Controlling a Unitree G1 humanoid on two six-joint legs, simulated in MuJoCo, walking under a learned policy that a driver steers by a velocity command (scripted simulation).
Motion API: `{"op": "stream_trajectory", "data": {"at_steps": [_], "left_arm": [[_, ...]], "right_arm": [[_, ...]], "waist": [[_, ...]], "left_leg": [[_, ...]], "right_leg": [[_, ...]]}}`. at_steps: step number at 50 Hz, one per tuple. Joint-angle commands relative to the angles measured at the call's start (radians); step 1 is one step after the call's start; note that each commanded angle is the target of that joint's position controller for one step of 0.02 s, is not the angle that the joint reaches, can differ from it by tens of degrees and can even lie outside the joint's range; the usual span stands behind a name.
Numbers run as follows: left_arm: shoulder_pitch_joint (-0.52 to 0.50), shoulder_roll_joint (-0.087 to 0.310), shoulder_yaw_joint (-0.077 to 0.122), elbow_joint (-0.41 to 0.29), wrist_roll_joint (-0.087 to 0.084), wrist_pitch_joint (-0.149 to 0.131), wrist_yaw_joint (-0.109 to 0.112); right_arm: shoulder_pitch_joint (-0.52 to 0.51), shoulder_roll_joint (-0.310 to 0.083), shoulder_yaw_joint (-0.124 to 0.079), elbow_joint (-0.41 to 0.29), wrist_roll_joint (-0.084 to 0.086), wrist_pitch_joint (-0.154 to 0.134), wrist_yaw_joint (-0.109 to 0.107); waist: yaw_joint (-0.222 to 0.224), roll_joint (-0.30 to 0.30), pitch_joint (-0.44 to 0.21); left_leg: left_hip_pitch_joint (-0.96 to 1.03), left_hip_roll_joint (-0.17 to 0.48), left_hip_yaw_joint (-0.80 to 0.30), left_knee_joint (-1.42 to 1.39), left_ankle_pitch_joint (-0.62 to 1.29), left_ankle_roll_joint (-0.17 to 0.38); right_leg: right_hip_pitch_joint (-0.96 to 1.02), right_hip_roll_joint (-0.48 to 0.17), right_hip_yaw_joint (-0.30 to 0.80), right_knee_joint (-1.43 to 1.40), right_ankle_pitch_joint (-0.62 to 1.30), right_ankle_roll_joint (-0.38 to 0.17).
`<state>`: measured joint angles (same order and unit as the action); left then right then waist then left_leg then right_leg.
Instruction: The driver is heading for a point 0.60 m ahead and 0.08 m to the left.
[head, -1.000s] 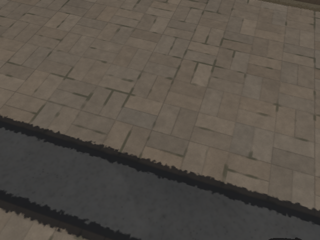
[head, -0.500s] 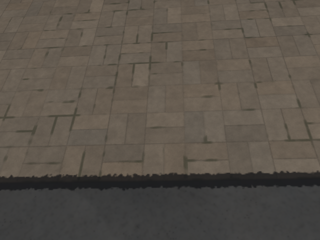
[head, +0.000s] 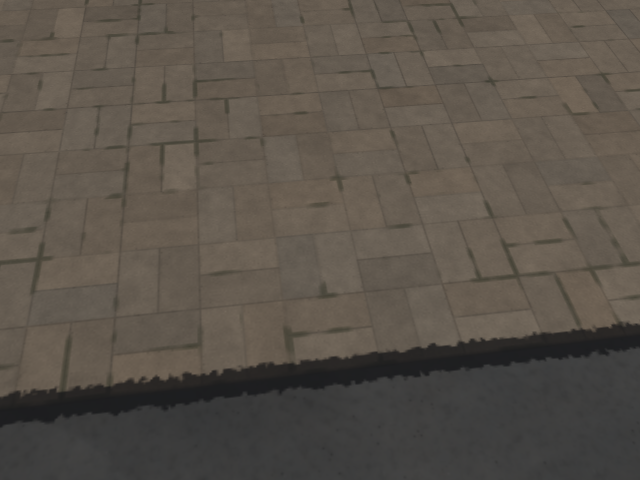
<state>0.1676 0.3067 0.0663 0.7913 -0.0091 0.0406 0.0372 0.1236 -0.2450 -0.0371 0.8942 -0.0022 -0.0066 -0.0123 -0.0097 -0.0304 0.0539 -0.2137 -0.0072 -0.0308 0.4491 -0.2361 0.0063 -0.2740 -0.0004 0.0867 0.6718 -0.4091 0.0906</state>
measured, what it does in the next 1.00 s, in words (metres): walks ahead: right foot, then right foot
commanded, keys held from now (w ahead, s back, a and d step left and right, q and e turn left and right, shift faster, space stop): no key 0.14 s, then w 0.20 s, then no key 0.38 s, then w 0.28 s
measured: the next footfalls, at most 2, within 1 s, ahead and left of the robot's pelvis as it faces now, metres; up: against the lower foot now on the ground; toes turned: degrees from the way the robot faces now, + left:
right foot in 0.04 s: +0.02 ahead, -0.14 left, +0.00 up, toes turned +4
right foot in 0.74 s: +0.19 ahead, -0.12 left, +0.00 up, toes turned +1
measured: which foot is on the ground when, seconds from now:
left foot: down 0.00-0.80, up 0.82-0.94, down 0.96-1.00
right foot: up 0.00-0.02, down 0.04-0.40, up 0.42-0.72, down 0.74-0.98, up 1.00-1.00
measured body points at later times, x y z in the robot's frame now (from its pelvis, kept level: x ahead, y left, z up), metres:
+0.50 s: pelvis +0.05 +0.02 +0.00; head +0.07 +0.04 +0.45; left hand +0.12 +0.29 -0.14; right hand +0.11 -0.27 -0.12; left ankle +0.03 +0.10 -0.74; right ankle -0.01 -0.13 -0.69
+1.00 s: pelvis +0.16 +0.03 -0.01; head +0.17 +0.04 +0.44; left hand +0.24 +0.30 -0.15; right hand +0.22 -0.25 -0.14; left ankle +0.11 +0.11 -0.74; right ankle +0.15 -0.11 -0.74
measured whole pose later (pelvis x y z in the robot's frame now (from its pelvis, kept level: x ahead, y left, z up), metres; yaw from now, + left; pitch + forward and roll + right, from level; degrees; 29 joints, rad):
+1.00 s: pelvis +0.16 +0.03 -0.01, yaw +1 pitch +0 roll -1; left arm 0.23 0.27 0.07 0.93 -0.02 -0.04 0.01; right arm 0.23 -0.28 -0.03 1.02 0.02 -0.07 0.01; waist -0.02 -0.01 0.01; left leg -0.18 -0.02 0.04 0.54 -0.35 0.09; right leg -0.25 -0.02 0.00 0.58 -0.32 0.00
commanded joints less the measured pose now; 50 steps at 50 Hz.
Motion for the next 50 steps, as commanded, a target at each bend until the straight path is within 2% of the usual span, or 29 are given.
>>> {"op": "stream_trajectory", "data": {"at_steps": [1,2,3,4,6,9,12,14,17,19,20,21,22,23,24,26,28,30,33,36,37,38,39,41,44,46,48,49,50], "left_arm": [[0.031,0.060,0.013,-0.022,-0.002,-0.014,-0.004],[0.023,0.094,0.018,-0.024,0.008,-0.012,-0.003],[0.027,0.153,0.028,-0.030,0.015,-0.008,0.004],[0.016,0.157,0.029,-0.008,0.016,-0.007,-0.004],[0.003,0.081,0.011,-0.001,0.025,-0.019,-0.020],[0.043,0.099,0.012,0.039,0.016,-0.035,-0.016],[0.121,0.161,0.026,0.057,0.005,-0.047,-0.010],[0.120,0.158,0.027,0.058,0.003,-0.068,-0.003],[0.047,0.145,0.026,0.035,-0.019,-0.078,-0.007],[0.010,0.114,0.018,0.027,-0.009,-0.070,-0.008],[0.011,0.064,0.003,0.023,0.003,-0.072,-0.008],[0.031,0.009,-0.012,-0.004,0.025,-0.077,0.001],[0.027,0.050,0.000,-0.012,0.003,-0.080,0.011],[0.060,0.088,0.013,0.003,-0.018,-0.081,0.013],[0.074,0.093,0.017,0.022,-0.019,-0.079,0.009],[0.057,0.079,0.020,0.035,-0.002,-0.074,0.007],[0.043,0.023,0.008,0.042,-0.002,-0.070,-0.004],[0.004,-0.010,-0.006,0.038,-0.004,-0.066,-0.008],[-0.029,0.024,-0.003,0.037,-0.009,-0.052,-0.004],[-0.013,0.051,0.005,0.056,0.012,-0.042,0.000],[0.006,0.096,0.017,0.061,0.016,-0.041,0.006],[0.000,0.147,0.029,0.061,0.003,-0.039,0.007],[0.005,0.135,0.033,0.077,-0.013,-0.036,0.000],[0.045,0.103,0.030,0.095,-0.018,-0.051,-0.013],[0.103,0.137,0.039,0.115,-0.011,-0.097,-0.024],[0.008,0.134,0.037,0.081,-0.017,-0.111,-0.025],[-0.151,0.113,0.030,0.034,-0.024,-0.098,-0.027],[-0.200,0.055,0.015,0.009,-0.014,-0.097,-0.027],[-0.227,0.001,-0.002,-0.030,-0.008,-0.111,-0.029]], "right_arm": [[-0.018,-0.170,-0.029,-0.030,0.012,-0.001,-0.003],[0.009,-0.161,-0.024,-0.021,0.010,-0.010,0.000],[0.025,-0.152,-0.018,-0.022,-0.009,-0.023,0.010],[0.045,-0.125,-0.014,-0.009,-0.009,-0.029,0.013],[-0.033,-0.145,-0.016,-0.001,-0.009,-0.022,0.008],[-0.014,-0.127,-0.014,0.025,0.000,0.000,-0.007],[-0.073,-0.117,-0.016,-0.003,0.024,-0.018,-0.006],[-0.084,-0.128,-0.022,-0.014,0.036,-0.048,0.007],[-0.014,-0.122,-0.025,0.018,0.038,-0.079,0.032],[0.113,-0.127,-0.038,0.092,0.015,-0.075,0.032],[0.179,-0.157,-0.046,0.109,0.008,-0.069,0.029],[0.223,-0.268,-0.066,0.109,0.008,-0.062,0.023],[0.247,-0.273,-0.060,0.115,-0.006,-0.065,0.028],[0.185,-0.231,-0.045,0.099,-0.002,-0.074,0.027],[0.139,-0.205,-0.038,0.084,0.003,-0.079,0.024],[0.087,-0.165,-0.023,0.071,0.007,-0.075,0.017],[0.091,-0.126,-0.006,0.086,-0.004,-0.061,0.005],[0.081,-0.158,-0.008,0.091,-0.009,-0.047,-0.005],[0.083,-0.205,-0.017,0.102,0.000,-0.032,-0.005],[0.077,-0.172,-0.008,0.120,0.021,-0.029,0.003],[0.113,-0.163,-0.007,0.129,0.009,-0.034,0.008],[0.166,-0.156,-0.009,0.132,-0.004,-0.038,0.013],[0.170,-0.120,-0.002,0.130,0.005,-0.035,0.011],[0.091,-0.106,0.001,0.096,0.019,-0.036,0.008],[0.084,-0.114,-0.002,0.069,0.021,-0.056,0.011],[0.112,-0.130,-0.008,0.077,0.022,-0.069,0.018],[0.219,-0.118,-0.013,0.133,0.019,-0.071,0.021],[0.301,-0.160,-0.028,0.163,0.012,-0.068,0.018],[0.350,-0.263,-0.054,0.168,0.019,-0.070,0.021]], "waist": [[0.021,0.185,-0.108],[0.010,0.149,-0.116],[-0.015,0.048,-0.138],[-0.043,-0.062,-0.145],[-0.001,-0.015,-0.095],[0.003,-0.063,-0.055],[0.050,-0.182,0.068],[0.046,-0.199,0.117],[-0.010,-0.135,0.078],[-0.066,-0.082,0.012],[-0.080,0.008,-0.035],[-0.062,0.262,-0.083],[-0.079,0.310,-0.078],[-0.041,0.203,-0.023],[-0.021,0.169,-0.015],[-0.004,0.134,-0.025],[0.004,0.140,-0.054],[-0.001,0.140,-0.073],[-0.008,0.137,-0.087],[0.028,0.097,-0.059],[0.017,0.056,-0.085],[-0.028,-0.018,-0.107],[-0.020,-0.069,-0.116],[0.026,-0.094,-0.010],[0.022,-0.187,0.000],[-0.020,-0.153,-0.028],[-0.108,-0.099,-0.019],[-0.139,0.030,-0.026],[-0.144,0.251,-0.005]], "left_leg": [[0.086,0.171,-0.145,-0.057,0.444,0.152],[0.045,0.160,-0.148,-0.063,0.371,0.108],[-0.008,0.122,-0.104,-0.033,0.277,0.061],[0.029,0.053,-0.030,-0.058,0.120,0.015],[0.057,0.036,-0.008,-0.025,0.084,-0.022],[0.017,-0.007,0.038,0.033,-0.082,-0.014],[-0.195,-0.035,0.083,0.245,-0.234,0.006],[-0.273,0.026,0.022,0.337,-0.254,0.042],[-0.133,0.039,0.049,0.154,-0.192,0.080],[0.141,-0.024,0.091,0.011,0.050,0.047],[0.227,0.051,-0.018,-0.046,0.077,0.054],[0.313,0.240,-0.311,-0.141,0.175,0.143],[0.286,0.384,-0.533,-0.211,0.234,0.275],[0.253,0.388,-0.489,-0.192,0.276,0.296],[0.238,0.343,-0.380,-0.171,0.347,0.264],[0.231,0.276,-0.224,-0.158,0.540,0.201],[0.194,0.206,-0.104,-0.143,0.682,0.175],[0.158,0.179,-0.048,-0.127,0.739,0.176],[0.122,0.205,-0.070,-0.123,0.731,0.191],[0.058,0.170,-0.070,-0.100,0.526,0.134],[0.031,0.136,-0.059,-0.088,0.336,0.102],[-0.031,0.066,-0.024,-0.071,0.095,0.086],[-0.090,0.011,0.028,-0.035,-0.128,0.076],[-0.209,-0.016,0.061,0.096,-0.321,0.070],[-0.266,0.001,0.034,0.243,-0.294,0.099],[-0.169,0.034,0.012,0.207,-0.265,0.121],[0.145,0.027,0.028,-0.037,-0.079,0.135],[0.260,0.114,-0.122,-0.115,-0.157,0.156],[0.360,0.294,-0.434,-0.259,-0.253,0.233]], "right_leg": [[0.129,0.014,-0.068,-0.326,0.245,-0.024],[0.204,-0.019,-0.018,-0.348,0.354,-0.049],[0.273,-0.097,0.049,-0.285,0.564,-0.084],[0.199,-0.093,0.040,-0.240,0.458,-0.135],[0.118,-0.073,0.045,-0.279,0.314,-0.137],[0.083,-0.055,0.051,-0.314,0.058,-0.138],[0.050,-0.217,0.319,-0.482,-0.409,-0.259],[0.051,-0.294,0.418,-0.524,-0.353,-0.310],[0.040,-0.242,0.282,-0.483,-0.174,-0.265],[-0.055,-0.136,0.130,-0.345,0.082,-0.207],[-0.082,-0.071,0.044,-0.181,0.178,-0.158],[-0.211,0.052,-0.078,0.065,0.014,-0.073],[-0.291,0.062,-0.035,0.261,-0.248,-0.047],[-0.336,0.016,0.018,0.399,-0.237,-0.049],[-0.344,-0.011,0.015,0.433,-0.177,-0.056],[-0.318,-0.060,-0.005,0.355,-0.036,-0.057],[-0.207,-0.059,-0.043,0.215,0.054,-0.042],[-0.103,-0.045,-0.075,0.061,0.093,-0.034],[0.004,-0.025,-0.098,-0.068,0.178,-0.040],[0.148,-0.029,-0.083,-0.285,0.424,-0.090],[0.223,-0.071,-0.039,-0.260,0.547,-0.113],[0.286,-0.096,-0.021,-0.179,0.537,-0.155],[0.290,-0.099,0.008,-0.171,0.272,-0.202],[0.202,-0.170,0.175,-0.296,-0.117,-0.264],[0.198,-0.322,0.439,-0.428,-0.115,-0.360],[0.120,-0.314,0.380,-0.444,-0.068,-0.327],[-0.116,-0.174,0.137,-0.377,-0.012,-0.222],[-0.251,-0.074,-0.012,-0.185,0.027,-0.155],[-0.418,0.033,-0.143,0.061,0.032,-0.093]]}}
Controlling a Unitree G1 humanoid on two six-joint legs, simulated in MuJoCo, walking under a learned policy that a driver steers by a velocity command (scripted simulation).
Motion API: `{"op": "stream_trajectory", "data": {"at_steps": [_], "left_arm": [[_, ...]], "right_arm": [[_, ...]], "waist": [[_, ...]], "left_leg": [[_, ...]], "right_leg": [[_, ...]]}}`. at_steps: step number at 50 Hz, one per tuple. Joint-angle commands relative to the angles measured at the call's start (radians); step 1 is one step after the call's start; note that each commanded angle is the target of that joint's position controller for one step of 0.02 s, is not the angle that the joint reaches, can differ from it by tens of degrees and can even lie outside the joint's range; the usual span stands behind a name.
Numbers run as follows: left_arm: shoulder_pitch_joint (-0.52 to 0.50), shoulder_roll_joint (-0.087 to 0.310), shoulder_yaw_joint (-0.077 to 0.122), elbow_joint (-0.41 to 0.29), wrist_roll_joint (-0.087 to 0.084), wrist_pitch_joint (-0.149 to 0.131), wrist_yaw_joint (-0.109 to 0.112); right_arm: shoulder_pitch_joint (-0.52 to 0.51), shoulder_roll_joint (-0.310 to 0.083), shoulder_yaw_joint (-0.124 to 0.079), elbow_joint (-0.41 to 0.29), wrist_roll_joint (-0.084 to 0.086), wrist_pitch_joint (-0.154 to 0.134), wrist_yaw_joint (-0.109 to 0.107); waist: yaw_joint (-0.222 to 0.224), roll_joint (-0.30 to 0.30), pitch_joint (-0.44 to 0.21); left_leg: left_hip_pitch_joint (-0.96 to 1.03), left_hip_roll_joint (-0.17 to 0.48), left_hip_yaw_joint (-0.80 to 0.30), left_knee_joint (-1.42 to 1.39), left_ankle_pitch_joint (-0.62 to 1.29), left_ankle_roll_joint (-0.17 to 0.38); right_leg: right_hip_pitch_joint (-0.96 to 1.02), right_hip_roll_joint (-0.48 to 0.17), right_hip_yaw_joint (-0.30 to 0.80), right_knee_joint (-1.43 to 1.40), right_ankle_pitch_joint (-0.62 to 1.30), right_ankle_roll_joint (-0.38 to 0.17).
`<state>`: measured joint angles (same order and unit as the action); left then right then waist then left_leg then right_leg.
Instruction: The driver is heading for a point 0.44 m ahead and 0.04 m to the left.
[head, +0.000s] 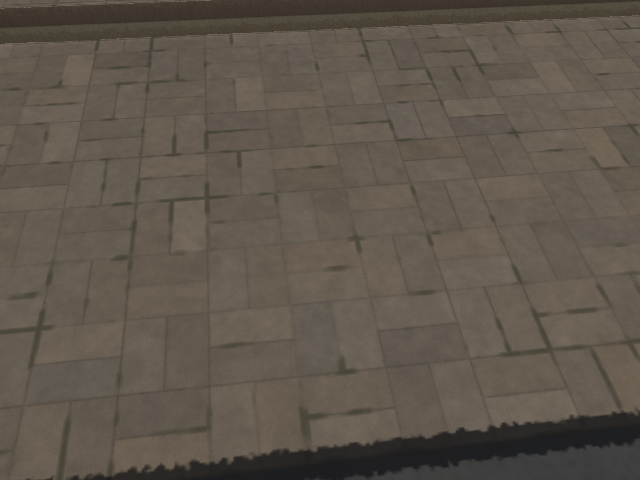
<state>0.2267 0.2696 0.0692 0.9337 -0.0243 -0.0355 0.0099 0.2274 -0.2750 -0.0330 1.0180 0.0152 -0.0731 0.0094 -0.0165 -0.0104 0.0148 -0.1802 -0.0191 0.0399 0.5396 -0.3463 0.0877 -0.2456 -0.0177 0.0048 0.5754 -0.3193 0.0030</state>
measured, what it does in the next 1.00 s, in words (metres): walks ahead: right foot, then left foot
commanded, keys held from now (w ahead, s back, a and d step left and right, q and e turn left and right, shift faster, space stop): w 0.42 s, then no key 0.58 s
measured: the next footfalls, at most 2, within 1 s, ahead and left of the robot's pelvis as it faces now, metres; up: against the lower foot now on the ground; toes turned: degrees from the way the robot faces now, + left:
right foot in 0.38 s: +0.38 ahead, -0.12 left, +0.00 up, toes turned -2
left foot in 0.82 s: +0.49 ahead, +0.11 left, +0.00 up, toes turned +0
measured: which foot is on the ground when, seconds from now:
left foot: down 0.00-0.40, up 0.42-0.80, down 0.82-1.00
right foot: up 0.00-0.36, down 0.38-1.00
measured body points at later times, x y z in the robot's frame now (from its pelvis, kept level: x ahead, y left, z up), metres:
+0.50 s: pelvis +0.25 -0.04 -0.01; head +0.29 -0.04 +0.44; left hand +0.43 +0.21 -0.11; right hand +0.24 -0.31 -0.14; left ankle +0.08 +0.09 -0.63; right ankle +0.34 -0.12 -0.73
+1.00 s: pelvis +0.40 -0.01 +0.00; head +0.41 +0.01 +0.45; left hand +0.46 +0.26 -0.15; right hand +0.53 -0.26 -0.11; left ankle +0.45 +0.11 -0.73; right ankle +0.34 -0.12 -0.73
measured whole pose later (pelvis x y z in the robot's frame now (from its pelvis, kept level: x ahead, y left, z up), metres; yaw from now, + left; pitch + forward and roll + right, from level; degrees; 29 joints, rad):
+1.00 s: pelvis +0.40 -0.01 +0.00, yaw +0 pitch +0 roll -1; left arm 0.17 0.26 0.01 1.02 0.01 -0.01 0.02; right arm 0.10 -0.23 -0.04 0.93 -0.01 -0.02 -0.01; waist 0.03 -0.02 0.02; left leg -0.34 0.01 0.00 0.51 -0.18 0.01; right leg -0.14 0.00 -0.03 0.48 -0.34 0.00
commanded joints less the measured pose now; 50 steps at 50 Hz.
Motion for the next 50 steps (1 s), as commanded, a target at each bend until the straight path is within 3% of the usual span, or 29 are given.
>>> {"op": "stream_trajectory", "data": {"at_steps": [1,2,5,6,10,11,15,17,18,19,20,21,22,23,24,25,26,28,31,33,37,40,41,42,43,44,45,47,50], "left_arm": [[-0.286,0.089,0.006,-0.171,-0.004,-0.048,0.001],[-0.228,0.105,0.012,-0.150,-0.017,-0.061,-0.006],[-0.213,0.099,0.013,-0.134,-0.003,-0.079,-0.026],[-0.221,0.076,0.008,-0.139,-0.002,-0.078,-0.036],[-0.364,-0.008,-0.030,-0.198,0.003,-0.067,-0.060],[-0.398,-0.010,-0.034,-0.212,0.002,-0.066,-0.062],[-0.420,0.055,-0.021,-0.241,-0.009,-0.063,-0.065],[-0.329,0.102,0.001,-0.223,-0.005,-0.063,-0.060],[-0.205,0.133,0.020,-0.187,-0.005,-0.058,-0.053],[-0.044,0.163,0.039,-0.135,-0.005,-0.049,-0.042],[0.129,0.224,0.054,-0.096,0.008,-0.040,-0.028],[0.153,0.247,0.049,-0.077,0.022,-0.044,-0.040],[0.096,0.162,0.027,-0.082,0.014,-0.048,-0.043],[-0.015,0.133,0.014,-0.098,0.015,-0.056,-0.042],[-0.089,0.110,0.006,-0.107,0.019,-0.066,-0.046],[-0.122,0.088,0.002,-0.107,0.029,-0.074,-0.053],[-0.135,0.073,-0.004,-0.097,0.040,-0.079,-0.057],[-0.138,0.064,-0.011,-0.071,0.042,-0.086,-0.059],[-0.145,0.105,-0.009,-0.040,0.049,-0.081,-0.036],[-0.131,0.124,-0.006,-0.027,0.046,-0.065,-0.021],[-0.075,0.143,-0.008,0.013,0.037,-0.038,-0.011],[-0.082,0.118,-0.020,0.025,0.017,-0.022,-0.006],[-0.033,0.085,-0.032,0.037,0.024,-0.023,-0.006],[0.049,0.064,-0.039,0.046,0.049,-0.029,-0.007],[0.131,0.023,-0.047,0.065,0.044,-0.025,-0.002],[0.066,0.053,-0.046,0.060,0.040,-0.012,0.008],[0.027,0.085,-0.039,0.057,0.034,0.002,0.013],[0.010,0.107,-0.034,0.068,0.033,0.024,0.021],[0.009,0.102,-0.036,0.081,0.031,0.027,0.022]], "right_arm": [[0.234,-0.215,-0.052,0.031,-0.012,-0.013,0.000],[0.223,-0.152,-0.037,0.025,-0.012,-0.026,-0.002],[0.231,-0.111,-0.023,0.021,-0.008,-0.024,0.004],[0.233,-0.091,-0.015,0.017,-0.012,-0.015,0.003],[0.181,-0.121,-0.010,-0.021,-0.018,-0.001,-0.020],[0.204,-0.137,-0.013,-0.017,-0.019,-0.004,-0.025],[0.246,-0.157,-0.025,0.005,-0.001,-0.012,-0.026],[0.231,-0.175,-0.036,0.001,-0.004,-0.005,-0.028],[0.216,-0.179,-0.039,-0.004,-0.009,0.007,-0.029],[0.205,-0.172,-0.037,-0.013,-0.015,0.016,-0.030],[0.221,-0.128,-0.022,-0.037,-0.036,0.017,-0.030],[0.367,0.029,0.016,-0.035,-0.020,-0.002,-0.016],[0.260,-0.088,-0.010,-0.043,0.008,-0.027,-0.008],[0.168,-0.128,-0.027,-0.077,0.033,-0.040,-0.007],[0.139,-0.121,-0.026,-0.078,0.026,-0.043,-0.016],[0.133,-0.114,-0.035,-0.072,0.008,-0.035,-0.026],[0.162,-0.097,-0.036,-0.068,0.002,-0.020,-0.029],[0.181,-0.052,-0.033,-0.070,-0.003,0.005,-0.035],[0.098,-0.044,-0.031,-0.115,-0.020,0.026,-0.042],[0.029,-0.035,-0.022,-0.132,-0.022,0.030,-0.038],[-0.075,-0.072,-0.030,-0.156,-0.013,0.041,-0.033],[-0.072,-0.086,-0.038,-0.152,-0.028,0.038,-0.032],[-0.059,-0.118,-0.045,-0.150,-0.036,0.036,-0.036],[-0.054,-0.181,-0.056,-0.157,-0.035,0.039,-0.044],[-0.082,-0.152,-0.045,-0.142,-0.034,0.047,-0.044],[-0.109,-0.088,-0.035,-0.143,-0.026,0.050,-0.033],[-0.139,-0.070,-0.029,-0.146,-0.024,0.052,-0.025],[-0.155,-0.088,-0.032,-0.144,-0.024,0.046,-0.018],[-0.133,-0.089,-0.033,-0.116,-0.018,0.037,-0.020]], "waist": [[-0.137,0.221,0.087],[-0.101,0.152,0.094],[-0.069,0.095,0.053],[-0.062,0.096,0.044],[-0.070,0.094,0.101],[-0.080,0.102,0.113],[-0.046,0.131,0.123],[0.023,0.153,0.035],[0.092,0.161,-0.047],[0.168,0.151,-0.133],[0.208,0.027,-0.265],[0.100,-0.248,-0.425],[0.139,-0.153,-0.315],[0.102,-0.119,-0.135],[0.061,-0.019,-0.068],[0.028,0.005,-0.042],[-0.006,-0.016,-0.052],[-0.035,-0.037,-0.051],[-0.046,-0.056,-0.051],[-0.020,-0.061,-0.073],[0.019,-0.050,-0.072],[-0.012,-0.037,-0.059],[-0.008,0.005,-0.065],[0.047,0.096,-0.111],[0.098,0.206,-0.147],[0.068,0.168,-0.128],[0.061,0.135,-0.095],[0.049,0.100,-0.064],[0.043,0.069,-0.087]], "left_leg": [[0.361,0.386,-0.626,-0.366,-0.037,0.216],[0.433,0.373,-0.565,-0.328,0.102,0.206],[0.509,0.318,-0.343,-0.286,0.514,0.122],[0.473,0.292,-0.287,-0.296,0.573,0.107],[0.182,0.192,-0.128,-0.401,0.538,0.088],[0.140,0.191,-0.118,-0.433,0.518,0.089],[0.226,0.245,-0.102,-0.414,0.640,0.069],[0.304,0.266,-0.085,-0.287,0.955,0.044],[0.305,0.255,-0.065,-0.145,1.091,0.027],[0.212,0.223,-0.049,0.050,1.081,0.003],[-0.034,0.167,-0.036,0.363,0.715,-0.015],[-0.354,-0.042,-0.098,0.714,-0.184,-0.062],[-0.438,-0.012,-0.200,0.829,-0.225,-0.047],[-0.478,0.032,-0.162,0.835,-0.149,-0.044],[-0.418,0.082,-0.138,0.795,-0.075,-0.051],[-0.359,0.108,-0.126,0.748,-0.047,-0.061],[-0.284,0.128,-0.129,0.717,-0.034,-0.067],[-0.223,0.133,-0.116,0.619,-0.030,-0.085],[-0.211,0.138,-0.096,0.396,0.078,-0.117],[-0.170,0.127,-0.078,0.249,0.203,-0.122],[-0.139,0.100,-0.081,0.095,0.262,-0.122],[-0.037,0.076,-0.064,-0.081,0.302,-0.089],[0.040,0.118,-0.112,-0.150,0.477,-0.069],[0.148,0.212,-0.192,-0.104,0.703,-0.028],[0.154,0.259,-0.245,-0.098,0.639,0.062],[0.077,0.224,-0.244,-0.123,0.481,0.059],[0.034,0.176,-0.202,-0.128,0.388,0.025],[0.009,0.128,-0.155,-0.108,0.388,-0.013],[0.040,0.115,-0.135,-0.071,0.519,-0.011]], "right_leg": [[-0.583,0.031,0.012,0.324,-0.217,-0.004],[-0.664,-0.007,0.065,0.435,-0.188,-0.019],[-0.737,-0.073,0.029,0.491,-0.025,-0.043],[-0.698,-0.078,0.005,0.462,0.018,-0.038],[-0.434,-0.027,-0.090,0.144,0.256,0.001],[-0.367,-0.006,-0.109,0.074,0.305,0.002],[-0.288,0.016,-0.076,-0.062,0.356,-0.049],[-0.173,0.049,-0.080,-0.056,0.314,-0.089],[-0.030,0.072,-0.093,-0.048,0.292,-0.115],[0.189,0.059,-0.081,-0.052,0.305,-0.142],[0.501,-0.136,0.146,-0.004,0.264,-0.197],[0.732,-0.377,0.677,-0.166,-0.007,-0.371],[0.609,-0.350,0.730,-0.285,-0.028,-0.338],[0.426,-0.326,0.544,-0.300,0.156,-0.303],[0.266,-0.290,0.399,-0.305,0.410,-0.282],[0.154,-0.249,0.285,-0.309,0.595,-0.266],[0.081,-0.225,0.209,-0.327,0.688,-0.258],[-0.007,-0.206,0.134,-0.354,0.784,-0.265],[-0.054,-0.177,0.050,-0.365,0.835,-0.264],[-0.045,-0.147,0.009,-0.358,0.782,-0.238],[0.009,-0.168,0.048,-0.342,0.560,-0.222],[0.010,-0.144,0.072,-0.244,0.377,-0.169],[-0.008,-0.100,0.063,-0.193,0.305,-0.118],[-0.057,-0.033,0.026,-0.122,0.146,-0.072],[-0.084,0.007,-0.013,-0.124,-0.018,-0.033],[-0.023,0.001,-0.014,-0.146,-0.004,-0.017],[-0.017,0.001,-0.018,-0.157,0.018,-0.014],[-0.012,-0.005,-0.013,-0.159,0.061,-0.019],[0.021,-0.021,-0.003,-0.152,0.150,-0.020]]}}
